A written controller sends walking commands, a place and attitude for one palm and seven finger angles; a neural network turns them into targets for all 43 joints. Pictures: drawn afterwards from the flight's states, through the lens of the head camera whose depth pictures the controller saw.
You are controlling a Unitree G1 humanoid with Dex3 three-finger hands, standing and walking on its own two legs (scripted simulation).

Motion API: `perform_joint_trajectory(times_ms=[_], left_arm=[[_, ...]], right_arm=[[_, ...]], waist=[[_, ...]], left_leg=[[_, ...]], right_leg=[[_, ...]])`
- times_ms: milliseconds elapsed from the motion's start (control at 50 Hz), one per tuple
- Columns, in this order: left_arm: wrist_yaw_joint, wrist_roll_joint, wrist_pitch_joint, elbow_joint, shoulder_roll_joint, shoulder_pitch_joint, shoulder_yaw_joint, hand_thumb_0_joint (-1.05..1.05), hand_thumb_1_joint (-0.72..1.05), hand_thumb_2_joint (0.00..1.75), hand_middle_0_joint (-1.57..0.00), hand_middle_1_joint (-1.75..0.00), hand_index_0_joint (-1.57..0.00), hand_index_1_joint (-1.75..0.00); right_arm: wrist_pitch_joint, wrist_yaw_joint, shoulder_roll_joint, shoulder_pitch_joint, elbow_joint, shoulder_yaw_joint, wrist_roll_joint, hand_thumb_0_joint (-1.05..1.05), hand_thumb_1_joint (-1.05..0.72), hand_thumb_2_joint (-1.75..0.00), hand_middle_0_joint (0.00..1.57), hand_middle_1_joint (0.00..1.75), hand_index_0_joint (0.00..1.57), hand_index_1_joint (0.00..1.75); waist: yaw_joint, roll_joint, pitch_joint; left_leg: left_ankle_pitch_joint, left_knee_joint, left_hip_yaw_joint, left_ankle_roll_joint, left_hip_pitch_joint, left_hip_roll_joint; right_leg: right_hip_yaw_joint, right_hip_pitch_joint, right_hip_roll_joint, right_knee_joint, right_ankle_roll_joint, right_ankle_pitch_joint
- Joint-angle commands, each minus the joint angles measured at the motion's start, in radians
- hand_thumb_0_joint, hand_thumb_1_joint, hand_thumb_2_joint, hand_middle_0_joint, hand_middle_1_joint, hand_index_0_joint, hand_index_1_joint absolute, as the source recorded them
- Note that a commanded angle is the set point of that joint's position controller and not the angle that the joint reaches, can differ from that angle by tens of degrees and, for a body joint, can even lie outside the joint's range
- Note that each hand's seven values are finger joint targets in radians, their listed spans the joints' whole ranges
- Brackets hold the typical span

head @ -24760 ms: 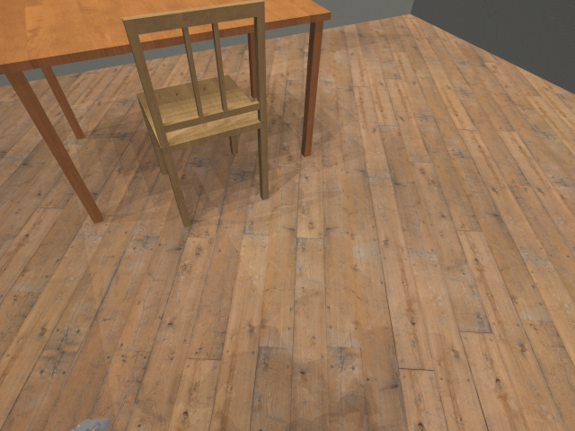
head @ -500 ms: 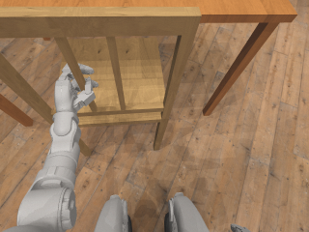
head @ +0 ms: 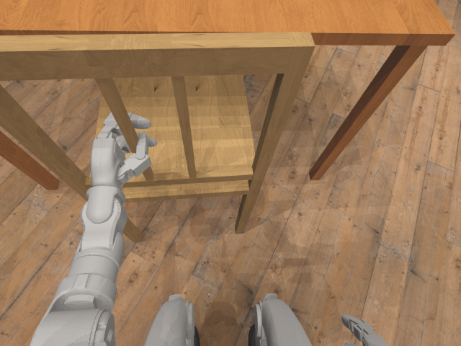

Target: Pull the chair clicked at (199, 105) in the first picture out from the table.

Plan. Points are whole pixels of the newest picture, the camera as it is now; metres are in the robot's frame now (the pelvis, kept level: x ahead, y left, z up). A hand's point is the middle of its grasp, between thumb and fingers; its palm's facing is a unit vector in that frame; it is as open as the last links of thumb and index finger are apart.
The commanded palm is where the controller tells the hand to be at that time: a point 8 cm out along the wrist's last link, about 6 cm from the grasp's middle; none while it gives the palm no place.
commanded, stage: step backward, pulling the chair out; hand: left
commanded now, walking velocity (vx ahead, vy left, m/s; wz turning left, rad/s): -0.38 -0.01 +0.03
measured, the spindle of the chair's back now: (132, 139) +0.46 +0.17 +0.03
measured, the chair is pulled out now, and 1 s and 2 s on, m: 0.02 0.14 0.17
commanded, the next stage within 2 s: none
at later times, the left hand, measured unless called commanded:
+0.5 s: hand (151, 162) +0.40 +0.12 +0.04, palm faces -0.02 -0.99 -0.14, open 4.8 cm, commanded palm +0.38 +0.18 +0.04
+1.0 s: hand (159, 217) +0.31 +0.10 +0.04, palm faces -0.01 -0.99 -0.16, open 4.8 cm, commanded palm +0.31 +0.16 +0.05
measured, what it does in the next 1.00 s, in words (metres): rises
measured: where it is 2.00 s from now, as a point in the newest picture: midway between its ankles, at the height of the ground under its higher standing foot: outside the picture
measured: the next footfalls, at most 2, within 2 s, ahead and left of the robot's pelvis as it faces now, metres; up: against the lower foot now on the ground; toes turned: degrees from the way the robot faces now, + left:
none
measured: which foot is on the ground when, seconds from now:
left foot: down 0.00-1.00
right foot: down 0.00-1.00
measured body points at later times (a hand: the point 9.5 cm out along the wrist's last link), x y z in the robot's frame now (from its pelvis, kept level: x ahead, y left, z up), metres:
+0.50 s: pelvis +0.01 +0.01 +0.10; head +0.11 +0.02 +0.54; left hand +0.40 +0.18 +0.05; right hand +0.05 -0.26 -0.02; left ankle +0.01 +0.10 -0.63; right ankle +0.00 -0.13 -0.63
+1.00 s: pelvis -0.06 -0.01 +0.10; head +0.03 -0.02 +0.54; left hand +0.31 +0.16 +0.05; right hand +0.02 -0.29 -0.03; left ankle +0.01 +0.10 -0.63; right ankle +0.00 -0.13 -0.63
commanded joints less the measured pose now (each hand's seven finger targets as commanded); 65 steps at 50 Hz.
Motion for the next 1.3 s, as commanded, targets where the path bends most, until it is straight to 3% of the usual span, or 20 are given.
perform_joint_trajectory(times_ms=[0, 20, 60, 100, 140, 220, 340, 400, 420, 460, 520, 560, 620, 740, 920, 1000, 1020, 1140, 1200, 1280], left_arm=[[0.075, 0.101, 0.049, -0.346, 0.36, -0.477, 0.015, 0.0, 0.9, 0.9, -0.5, -1.45, -0.5, -1.45], [0.11, 0.096, 0.11, -0.36, 0.316, -0.481, 0.002, 0.0, 0.9, 0.9, -0.5, -1.45, -0.5, -1.45], [0.139, 0.1, 0.214, -0.223, 0.194, -0.3, -0.079, 0.0, 0.9, 0.9, -0.5, -1.45, -0.5, -1.45], [0.154, 0.1, 0.268, -0.144, 0.16, -0.261, -0.112, 0.0, 0.9, 0.9, -0.5, -1.45, -0.5, -1.45], [0.165, 0.102, 0.289, -0.071, 0.156, -0.291, -0.122, 0.0, 0.9, 0.9, -0.5, -1.45, -0.5, -1.45], [0.162, 0.101, 0.265, 0.052, 0.169, -0.387, -0.121, 0.0, 0.9, 0.9, -0.5, -1.45, -0.5, -1.45], [0.138, 0.102, 0.24, 0.158, 0.125, -0.377, -0.153, 0.0, 0.9, 0.9, -0.5, -1.45, -0.5, -1.45], [0.133, 0.103, 0.224, 0.141, 0.121, -0.364, -0.153, 0.0, 0.9, 0.9, -0.5, -1.45, -0.5, -1.45], [0.136, 0.105, 0.22, 0.125, 0.149, -0.356, -0.13, 0.0, 0.9, 0.9, -0.5, -1.45, -0.5, -1.45], [0.133, 0.107, 0.214, 0.104, 0.132, -0.331, -0.14, 0.0, 0.9, 0.9, -0.5, -1.45, -0.5, -1.45], [0.135, 0.105, 0.211, 0.091, 0.161, -0.306, -0.118, 0.0, 0.9, 0.9, -0.5, -1.45, -0.5, -1.45], [0.137, 0.101, 0.208, 0.08, 0.162, -0.313, -0.124, 0.0, 0.9, 0.9, -0.5, -1.45, -0.5, -1.45], [0.143, 0.098, 0.209, 0.096, 0.193, -0.31, -0.117, 0.0, 0.9, 0.9, -0.5, -1.45, -0.5, -1.45], [0.152, 0.089, 0.204, 0.108, 0.188, -0.355, -0.14, 0.0, 0.9, 0.9, -0.5, -1.45, -0.5, -1.45], [0.167, 0.082, 0.185, 0.15, 0.199, -0.391, -0.153, 0.0, 0.9, 0.9, -0.5, -1.45, -0.5, -1.45], [0.168, 0.082, 0.175, 0.158, 0.161, -0.395, -0.183, 0.0, 0.9, 0.9, -0.5, -1.45, -0.5, -1.45], [0.173, 0.086, 0.174, 0.165, 0.183, -0.384, -0.162, 0.0, 0.9, 0.9, -0.5, -1.45, -0.5, -1.45], [0.171, 0.086, 0.178, 0.155, 0.144, -0.393, -0.184, 0.0, 0.9, 0.9, -0.5, -1.45, -0.5, -1.45], [0.167, 0.086, 0.184, 0.152, 0.138, -0.408, -0.182, 0.0, 0.9, 0.9, -0.5, -1.45, -0.5, -1.45], [0.169, 0.09, 0.185, 0.162, 0.152, -0.413, -0.17, 0.0, 0.9, 0.9, -0.5, -1.45, -0.5, -1.45]], right_arm=[[0.041, -0.052, -0.145, 0.147, -0.131, -0.062, 0.054, 0.0, -0.9, -0.9, 0.2, 0.3, 0.2, 0.3], [0.053, -0.083, -0.132, 0.175, -0.153, -0.066, 0.062, 0.0, -0.9, -0.9, 0.2, 0.3, 0.2, 0.3], [0.073, -0.115, -0.124, 0.135, -0.128, -0.049, 0.069, 0.0, -0.9, -0.9, 0.2, 0.3, 0.2, 0.3], [0.085, -0.137, -0.13, 0.122, -0.1, -0.04, 0.073, 0.0, -0.9, -0.9, 0.2, 0.3, 0.2, 0.3], [0.085, -0.149, -0.135, 0.119, -0.075, -0.035, 0.07, 0.0, -0.9, -0.9, 0.2, 0.3, 0.2, 0.3], [0.068, -0.162, -0.147, 0.119, -0.031, -0.043, 0.059, 0.0, -0.9, -0.9, 0.2, 0.3, 0.2, 0.3], [0.027, -0.163, -0.148, 0.121, 0.013, -0.051, 0.056, 0.0, -0.9, -0.9, 0.2, 0.3, 0.2, 0.3], [0.007, -0.157, -0.146, 0.109, 0.019, -0.053, 0.046, 0.0, -0.9, -0.9, 0.2, 0.3, 0.2, 0.3], [0.004, -0.159, -0.151, 0.109, 0.018, -0.06, 0.046, 0.0, -0.9, -0.9, 0.2, 0.3, 0.2, 0.3], [-0.002, -0.155, -0.144, 0.105, 0.016, -0.058, 0.043, 0.0, -0.9, -0.9, 0.2, 0.3, 0.2, 0.3], [-0.006, -0.159, -0.149, 0.101, 0.014, -0.063, 0.047, 0.0, -0.9, -0.9, 0.2, 0.3, 0.2, 0.3], [-0.009, -0.163, -0.146, 0.092, 0.016, -0.061, 0.054, 0.0, -0.9, -0.9, 0.2, 0.3, 0.2, 0.3], [-0.019, -0.174, -0.157, 0.084, 0.024, -0.063, 0.062, 0.0, -0.9, -0.9, 0.2, 0.3, 0.2, 0.3], [-0.049, -0.182, -0.153, 0.053, 0.047, -0.054, 0.069, 0.0, -0.9, -0.9, 0.2, 0.3, 0.2, 0.3], [-0.106, -0.194, -0.162, 0.02, 0.067, -0.051, 0.077, 0.0, -0.9, -0.9, 0.2, 0.3, 0.2, 0.3], [-0.132, -0.195, -0.155, 0.012, 0.067, -0.04, 0.077, 0.0, -0.9, -0.9, 0.2, 0.3, 0.2, 0.3], [-0.135, -0.2, -0.165, 0.012, 0.071, -0.045, 0.075, 0.0, -0.9, -0.9, 0.2, 0.3, 0.2, 0.3], [-0.145, -0.198, -0.16, 0.011, 0.075, -0.035, 0.068, 0.0, -0.9, -0.9, 0.2, 0.3, 0.2, 0.3], [-0.149, -0.196, -0.151, 0.007, 0.08, -0.036, 0.062, 0.0, -0.9, -0.9, 0.2, 0.3, 0.2, 0.3], [-0.159, -0.194, -0.15, 0.018, 0.09, -0.041, 0.061, 0.0, -0.9, -0.9, 0.2, 0.3, 0.2, 0.3]], waist=[[0.03, 0.091, -0.653], [0.005, 0.114, -0.615], [0.0, 0.065, -0.49], [-0.001, 0.021, -0.397], [-0.003, -0.004, -0.358], [0.009, 0.067, -0.316], [0.024, 0.166, -0.244], [0.03, 0.183, -0.236], [0.033, 0.178, -0.253], [0.031, 0.162, -0.263], [0.031, 0.084, -0.285], [0.028, 0.053, -0.291], [0.029, 0.042, -0.296], [0.035, 0.058, -0.264], [0.047, 0.003, -0.158], [0.052, 0.0, -0.127], [0.056, 0.006, -0.126], [0.067, 0.109, -0.127], [0.07, 0.082, -0.127], [0.066, 0.027, -0.129]], left_leg=[[0.418, -0.296, -0.026, 0.005, 0.603, -0.024], [0.441, -0.334, -0.018, 0.011, 0.656, -0.032], [0.492, -0.402, -0.048, 0.006, 0.658, -0.012], [0.56, -0.469, -0.071, 0.008, 0.683, 0.018], [0.656, -0.522, -0.07, 0.004, 0.721, 0.039], [0.852, -0.589, -0.085, -0.005, 0.829, 0.088], [1.022, -0.655, -0.133, 0.004, 0.978, 0.14], [1.045, -0.669, -0.136, 0.007, 1.016, 0.156], [1.069, -0.664, -0.133, 0.008, 1.036, 0.156], [1.095, -0.662, -0.125, 0.003, 1.057, 0.158], [1.046, -0.653, -0.108, -0.006, 1.027, 0.151], [0.932, -0.652, -0.081, -0.019, 0.977, 0.135], [0.786, -0.658, -0.063, -0.029, 0.923, 0.107], [0.635, -0.705, -0.073, -0.014, 0.906, 0.101], [0.336, -0.724, -0.07, -0.013, 0.885, 0.059], [0.255, -0.762, -0.089, -0.005, 0.873, 0.073], [0.249, -0.78, -0.103, 0.001, 0.868, 0.08], [0.314, -0.831, -0.174, 0.03, 0.823, 0.158], [0.346, -0.806, -0.184, 0.042, 0.788, 0.179], [0.31, -0.739, -0.147, 0.019, 0.751, 0.136]], right_leg=[[0.103, 0.586, -0.029, -0.327, -0.042, 0.493], [0.094, 0.621, -0.02, -0.377, -0.035, 0.597], [0.064, 0.611, -0.036, -0.397, -0.029, 0.668], [0.054, 0.645, -0.047, -0.434, -0.018, 0.715], [0.056, 0.706, -0.06, -0.483, -0.008, 0.8], [0.06, 0.74, -0.075, -0.553, -0.003, 0.84], [0.056, 0.687, -0.04, -0.598, -0.006, 0.619], [0.055, 0.687, -0.036, -0.613, -0.008, 0.568], [0.059, 0.701, -0.036, -0.62, -0.009, 0.59], [0.061, 0.715, -0.039, -0.63, -0.01, 0.629], [0.072, 0.783, -0.052, -0.656, -0.015, 0.775], [0.091, 0.831, -0.083, -0.666, -0.023, 0.886], [0.112, 0.87, -0.114, -0.679, -0.033, 0.93], [0.106, 0.827, -0.097, -0.701, -0.007, 0.72], [0.151, 0.736, -0.124, -0.822, -0.01, 0.322], [0.139, 0.707, -0.107, -0.816, -0.006, 0.214], [0.13, 0.708, -0.095, -0.804, -0.004, 0.202], [0.085, 0.73, -0.043, -0.621, -0.01, 0.262], [0.096, 0.762, -0.046, -0.593, -0.016, 0.284], [0.138, 0.781, -0.081, -0.646, -0.032, 0.306]])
